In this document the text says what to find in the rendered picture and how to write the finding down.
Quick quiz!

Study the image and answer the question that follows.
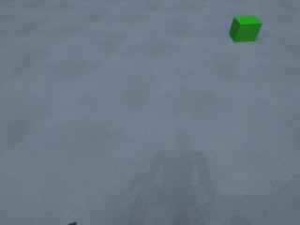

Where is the carton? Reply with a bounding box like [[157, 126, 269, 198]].
[[229, 16, 263, 42]]

